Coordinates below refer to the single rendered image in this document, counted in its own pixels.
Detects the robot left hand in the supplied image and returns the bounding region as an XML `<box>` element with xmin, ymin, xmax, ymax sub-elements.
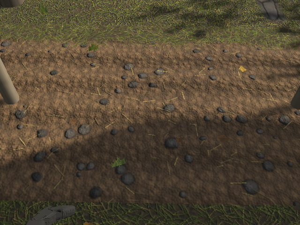
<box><xmin>25</xmin><ymin>205</ymin><xmax>76</xmax><ymax>225</ymax></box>

